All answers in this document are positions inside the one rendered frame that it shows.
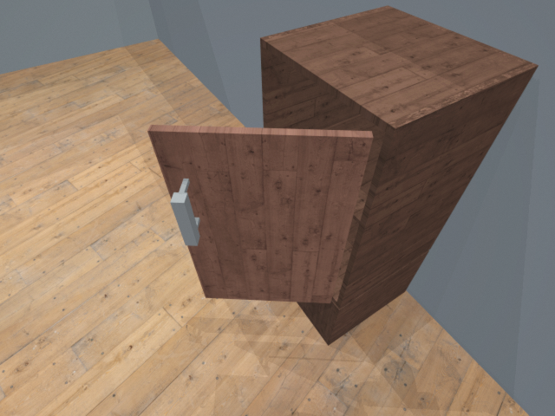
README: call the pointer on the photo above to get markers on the cupboard door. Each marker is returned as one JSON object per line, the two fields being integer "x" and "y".
{"x": 275, "y": 205}

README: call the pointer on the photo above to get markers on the handle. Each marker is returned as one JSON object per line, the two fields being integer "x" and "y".
{"x": 183, "y": 212}

